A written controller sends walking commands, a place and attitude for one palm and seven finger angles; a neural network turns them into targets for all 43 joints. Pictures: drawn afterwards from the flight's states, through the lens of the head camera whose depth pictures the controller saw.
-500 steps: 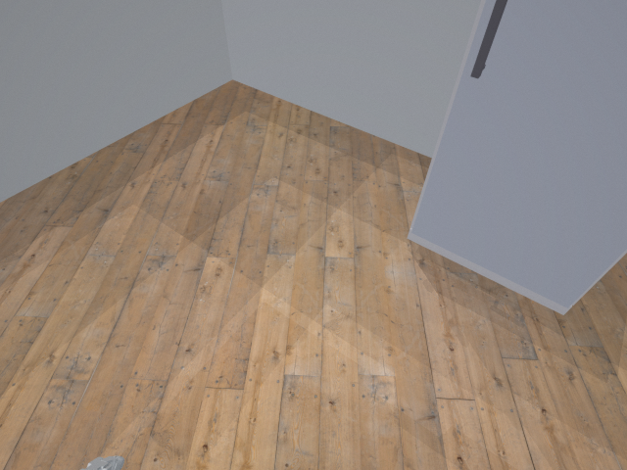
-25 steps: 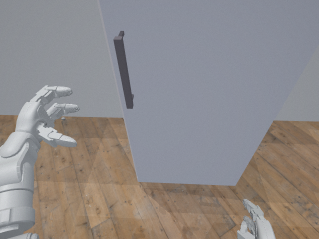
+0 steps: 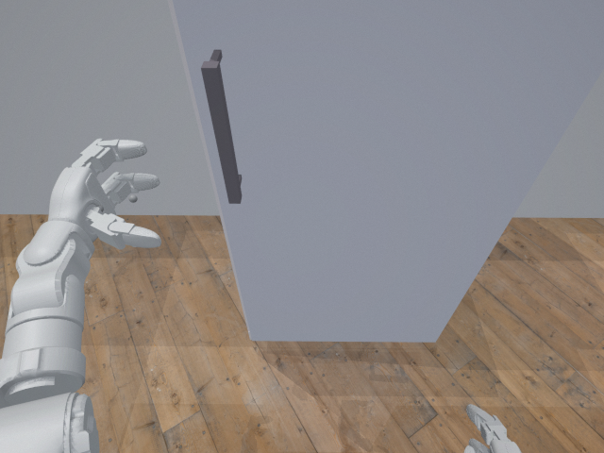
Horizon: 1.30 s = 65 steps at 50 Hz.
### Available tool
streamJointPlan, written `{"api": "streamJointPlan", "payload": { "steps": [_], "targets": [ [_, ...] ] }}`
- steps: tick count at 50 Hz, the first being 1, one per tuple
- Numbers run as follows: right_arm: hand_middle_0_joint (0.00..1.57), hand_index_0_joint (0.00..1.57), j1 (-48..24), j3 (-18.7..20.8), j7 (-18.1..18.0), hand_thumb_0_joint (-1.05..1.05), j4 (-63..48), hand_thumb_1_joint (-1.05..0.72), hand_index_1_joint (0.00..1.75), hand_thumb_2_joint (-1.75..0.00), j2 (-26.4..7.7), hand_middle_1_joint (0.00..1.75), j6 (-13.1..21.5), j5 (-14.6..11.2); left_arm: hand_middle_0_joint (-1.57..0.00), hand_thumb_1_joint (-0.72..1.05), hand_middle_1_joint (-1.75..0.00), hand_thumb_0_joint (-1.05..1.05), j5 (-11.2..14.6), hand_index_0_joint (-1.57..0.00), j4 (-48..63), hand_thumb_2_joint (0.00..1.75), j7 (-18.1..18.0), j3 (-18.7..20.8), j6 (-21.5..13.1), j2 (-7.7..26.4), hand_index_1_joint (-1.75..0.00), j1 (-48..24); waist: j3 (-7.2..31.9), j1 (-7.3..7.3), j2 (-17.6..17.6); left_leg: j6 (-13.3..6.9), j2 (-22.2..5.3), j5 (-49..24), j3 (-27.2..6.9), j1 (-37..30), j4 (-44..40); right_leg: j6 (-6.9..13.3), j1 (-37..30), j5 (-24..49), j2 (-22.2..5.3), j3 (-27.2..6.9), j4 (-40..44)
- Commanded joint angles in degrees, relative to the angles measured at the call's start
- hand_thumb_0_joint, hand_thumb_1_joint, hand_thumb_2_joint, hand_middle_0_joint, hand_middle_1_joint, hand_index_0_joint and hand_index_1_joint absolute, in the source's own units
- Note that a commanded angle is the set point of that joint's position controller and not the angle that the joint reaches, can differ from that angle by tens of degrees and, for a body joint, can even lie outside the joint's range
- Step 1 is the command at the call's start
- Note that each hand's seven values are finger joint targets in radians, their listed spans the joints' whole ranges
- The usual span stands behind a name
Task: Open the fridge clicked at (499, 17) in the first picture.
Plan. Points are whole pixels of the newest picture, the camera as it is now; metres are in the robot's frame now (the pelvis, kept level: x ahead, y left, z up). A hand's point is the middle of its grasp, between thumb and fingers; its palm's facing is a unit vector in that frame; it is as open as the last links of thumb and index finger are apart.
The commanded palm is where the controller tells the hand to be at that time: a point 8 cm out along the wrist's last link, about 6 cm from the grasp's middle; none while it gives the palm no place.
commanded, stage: move the hooked fingers beside the handle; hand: left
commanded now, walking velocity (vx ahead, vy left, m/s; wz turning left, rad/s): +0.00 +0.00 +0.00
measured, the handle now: (227, 134) +0.55 +0.15 +0.14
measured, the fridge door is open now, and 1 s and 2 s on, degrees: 0 0 0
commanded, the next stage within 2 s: feel for the door with the fingertips in 1.46 s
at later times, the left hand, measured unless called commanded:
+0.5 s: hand (161, 170) +0.44 +0.22 +0.15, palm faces +0.03 -1.00 +0.02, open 14.0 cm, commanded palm +0.43 +0.27 +0.16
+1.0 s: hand (178, 161) +0.48 +0.21 +0.14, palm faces +0.05 -1.00 +0.02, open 14.0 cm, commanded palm +0.45 +0.26 +0.15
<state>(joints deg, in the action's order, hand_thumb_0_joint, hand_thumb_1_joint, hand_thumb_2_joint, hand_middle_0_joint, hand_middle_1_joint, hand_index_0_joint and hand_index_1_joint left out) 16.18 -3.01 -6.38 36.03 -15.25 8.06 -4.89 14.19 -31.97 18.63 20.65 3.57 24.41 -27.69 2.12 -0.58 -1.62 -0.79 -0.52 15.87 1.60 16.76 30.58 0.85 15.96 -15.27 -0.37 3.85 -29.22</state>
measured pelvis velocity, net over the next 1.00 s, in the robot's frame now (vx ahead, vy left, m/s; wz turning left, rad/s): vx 0.01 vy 0.00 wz -0.04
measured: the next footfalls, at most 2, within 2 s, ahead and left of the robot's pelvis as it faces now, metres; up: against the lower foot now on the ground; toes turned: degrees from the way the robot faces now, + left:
none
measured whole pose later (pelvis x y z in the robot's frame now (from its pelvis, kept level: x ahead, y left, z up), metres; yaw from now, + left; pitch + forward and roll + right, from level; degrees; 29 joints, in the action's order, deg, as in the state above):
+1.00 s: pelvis +0.01 +0.00 -0.01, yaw -2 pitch +9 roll -1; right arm 24.8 -0.7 -3.7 37.8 -15.6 1.5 -3.2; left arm 9.0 -53.1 14.7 24.0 -7.2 27.2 -42.9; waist 3.8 -5.4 -1.6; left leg -0.9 -1.9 18.5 3.4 24.8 34.6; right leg 0.7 24.3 -16.3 0.9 1.9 -32.1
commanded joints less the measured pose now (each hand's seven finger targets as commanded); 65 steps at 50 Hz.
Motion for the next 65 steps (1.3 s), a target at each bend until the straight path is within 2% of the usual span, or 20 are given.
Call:
{"api": "streamJointPlan", "payload": {
  "steps": [1,2,4,10,19,20,23,25,27,29,32,35,38,42,45,46,52,59,60,65],
  "targets": [
    [0.2,0.2,-2.4,3.0,-0.4,0.0,-7.7,-0.9,0.3,-0.9,-8.1,0.3,1.8,0.3,-0.3,-0.5,-1.2,0.0,0.1,-0.3,10.1,0.3,-0.7,4.0,-4.1,16.8,-1.2,-26.7,14.9,-0.37,-0.6,-1.2,0.4,-14.7,-2.5,-6.8,-2.7,0.6,-3.2,16.6,0.5,-1.7,2.6],
    [0.2,0.2,-2.5,3.0,-0.4,0.0,-7.9,-0.9,0.3,-0.9,-7.8,0.3,1.8,0.4,-0.3,-0.5,-1.2,0.0,0.0,-0.3,11.0,0.3,-0.8,2.7,-4.5,15.4,-1.2,-27.8,16.1,-0.4,-3.1,-1.2,0.5,-14.8,-2.4,-7.9,-2.5,0.7,-2.9,16.5,0.4,-1.9,2.4],
    [0.2,0.2,-1.9,3.1,-0.3,0.0,-7.5,-0.9,0.3,-0.9,-7.7,0.3,1.8,0.6,-0.3,-0.5,-1.2,0.0,-0.1,-0.3,10.6,0.3,-1.0,1.7,-5.6,14.2,-1.2,-29.9,16.4,-0.97,-2.7,-1.1,0.4,-15.6,-2.8,-8.8,-2.2,0.8,-2.2,16.6,0.7,-1.6,2.3],
    [0.2,0.2,0.0,3.3,-0.1,0.0,-6.2,-0.9,0.3,-0.9,-8.5,0.3,0.7,0.7,-0.3,-0.5,-1.2,0.0,-0.7,-0.3,3.0,0.3,-1.2,3.5,-6.5,16.8,-1.2,-30.8,15.6,-0.81,-0.2,-1.2,0.3,-14.6,-2.4,-5.9,-1.8,0.8,-2.6,16.4,0.5,-1.8,2.0],
    [0.2,0.2,3.1,3.4,0.1,0.0,-4.2,-0.9,0.3,-0.9,-9.0,0.3,-0.3,0.9,-0.3,-0.5,-1.2,0.0,-2.3,-0.3,-6.2,0.3,-2.0,0.9,-10.0,16.4,-1.2,-43.1,15.1,-3.33,-2.0,-1.0,0.1,-11.2,-3.2,-4.7,-1.1,0.9,2.2,12.2,0.8,-1.8,1.7],
    [0.2,0.2,3.9,3.4,0.1,0.0,-3.8,-0.9,0.3,-0.9,-9.3,0.3,-0.4,1.2,-0.3,-0.5,-1.2,0.0,-2.4,-0.3,-8.1,0.3,-2.2,0.6,-10.5,16.3,-1.2,-44.1,15.1,-3.66,0.5,-1.3,0.1,-11.2,-3.2,-3.9,-0.8,0.7,1.8,12.3,0.8,-1.9,1.6],
    [0.2,0.2,4.9,3.6,0.4,0.0,-3.2,-0.9,0.3,-0.9,-9.2,0.3,-0.3,1.3,-0.3,-0.5,-1.2,0.0,-3.5,-0.3,-9.9,0.3,-2.6,-1.6,-12.4,14.7,-1.2,-50.0,17.4,-4.63,-4.6,-0.8,0.1,-10.9,-3.7,-5.7,-0.4,0.8,4.4,11.1,0.8,-1.9,0.9],
    [0.2,0.2,6.6,3.8,0.5,0.0,-2.3,-0.9,0.3,-0.9,-9.7,0.3,-0.5,1.6,-0.3,-0.5,-1.2,0.0,-3.5,-0.3,-13.9,0.3,-3.1,0.0,-13.5,16.3,-1.2,-50.0,17.8,-4.74,-0.5,-1.1,-0.1,-10.9,-3.9,-4.1,0.1,0.7,3.8,11.1,0.9,-1.9,0.7],
    [0.2,0.2,7.1,3.8,0.8,0.0,-2.1,-0.9,0.3,-0.9,-9.7,0.3,-0.6,1.6,-0.3,-0.5,-1.2,0.0,-4.1,-0.3,-15.1,0.3,-3.5,-1.2,-14.4,15.4,-1.2,-53.2,18.4,-5.54,-3.2,-0.9,0.0,-11.3,-3.9,-4.5,0.5,0.6,5.4,11.5,1.0,-2.0,0.2],
    [0.2,0.2,8.9,3.9,1.0,0.0,-1.2,-0.9,0.3,-0.9,-10.1,0.3,-0.8,2.0,-0.3,-0.5,-1.2,0.0,-5.0,-0.3,-19.1,0.3,-4.3,0.0,-14.7,16.8,-1.2,-53.7,18.0,-5.57,-1.5,-0.8,-0.3,-11.5,-4.4,-3.4,0.6,0.6,6.2,11.2,1.2,-1.7,-0.3],
    [0.2,0.2,10.2,4.2,1.5,0.0,-1.3,-0.9,0.3,-0.9,-10.2,0.3,-1.1,2.5,-0.3,-0.5,-1.2,0.0,-5.8,-0.3,-18.8,0.3,-5.1,0.9,-16.3,17.9,-1.2,-56.1,22.5,-5.55,-2.9,-0.7,-0.2,-14.9,-4.2,-4.3,1.6,0.5,4.9,14.2,1.3,-2.1,-1.4],
    [0.2,0.2,11.8,4.5,1.9,0.0,-1.5,-0.9,0.3,-0.9,-10.5,0.3,-2.1,2.9,-0.3,-0.5,-1.2,0.0,-6.2,-0.3,-21.9,0.3,-5.5,4.7,-17.1,21.6,-1.2,-50.6,23.5,-3.87,1.0,-1.0,-0.2,-16.9,-3.5,-1.6,2.2,0.5,1.7,16.9,1.5,-1.9,-2.1],
    [0.2,0.2,11.2,4.8,2.4,0.0,-3.4,-0.9,0.3,-0.9,-10.2,0.3,-3.0,2.8,-0.3,-0.5,-1.2,0.0,-6.6,-0.3,-17.8,0.3,-5.1,5.9,-17.4,22.3,-1.2,-46.0,25.6,-2.17,-2.4,-0.9,-0.2,-21.2,-2.3,-2.2,2.5,0.4,0.0,21.2,1.6,-2.2,-3.0],
    [0.2,0.2,10.8,5.2,2.4,0.0,-4.7,-0.9,0.3,-0.9,-10.2,0.3,-4.2,2.3,-0.3,-0.5,-1.2,0.0,-5.0,-0.3,-13.0,0.3,-4.3,6.4,-15.9,21.9,-1.2,-43.0,24.5,-2.31,0.2,-1.5,-0.4,-21.9,-1.5,-1.8,2.2,0.1,-2.0,23.5,2.0,-2.2,-2.3],
    [0.2,0.2,9.9,5.2,2.0,0.0,-5.3,-0.9,0.3,-0.9,-9.7,0.3,-4.6,2.1,-0.3,-0.5,-1.2,0.0,-4.4,-0.3,-7.7,0.3,-4.0,4.9,-15.2,20.4,-1.2,-44.4,23.8,-3.03,-2.4,-1.7,-0.3,-21.2,-0.9,-2.8,2.1,0.2,-2.0,23.5,1.8,-2.4,-1.8],
    [0.2,0.2,9.6,5.4,2.0,0.0,-4.9,-0.9,0.3,-0.9,-9.7,0.3,-4.4,2.0,-0.3,-0.5,-1.2,0.0,-4.5,-0.3,-5.9,0.3,-4.1,6.4,-15.3,22.2,-1.2,-44.7,24.3,-2.76,-3.6,-1.7,-0.5,-21.5,-1.3,-4.0,2.2,0.2,-1.4,23.4,2.0,-2.6,-1.6],
    [0.2,0.2,8.5,5.2,1.6,0.0,-3.8,-0.9,0.3,-0.9,-9.2,0.3,-4.0,1.5,-0.3,-0.5,-1.2,0.0,-3.6,-0.3,-6.7,0.3,-3.7,1.4,-12.8,15.9,-1.2,-44.7,20.3,-4.61,-2.9,-1.6,-0.5,-18.3,-1.8,-5.2,1.9,0.3,2.0,20.1,1.9,-2.1,-0.5],
    [0.2,0.2,6.6,4.5,1.9,0.0,-4.0,-0.9,0.3,-0.9,-8.8,0.3,-3.6,1.5,-0.3,-0.5,-1.2,0.0,-3.3,-0.3,-9.1,0.3,-4.8,-2.3,-11.7,10.7,-1.2,-46.1,17.8,-4.7,-1.4,-1.3,0.0,-15.9,-2.6,-4.4,1.8,0.5,3.5,17.8,1.5,-1.7,-0.5],
    [0.2,0.2,6.8,4.6,1.8,0.0,-3.8,-0.9,0.3,-0.9,-9.0,0.3,-3.7,1.5,-0.3,-0.5,-1.2,0.0,-3.5,-0.3,-10.3,0.3,-5.5,-1.3,-12.0,12.0,-1.2,-45.6,17.2,-4.68,0.8,-1.5,-0.1,-15.3,-2.6,-3.5,2.0,0.5,3.1,17.5,1.3,-1.7,-0.6],
    [0.2,0.2,6.3,4.1,1.7,0.0,-4.0,-0.9,0.3,-0.9,-9.2,0.3,-3.9,1.9,-0.3,-0.5,-1.2,0.0,-5.3,-0.3,-13.4,0.3,-7.4,-0.5,-14.2,14.6,-1.2,-51.0,17.8,-4.92,0.9,-1.5,0.3,-11.8,-2.8,-1.4,2.1,0.4,3.2,14.8,0.9,-2.4,-1.0]
  ]
}}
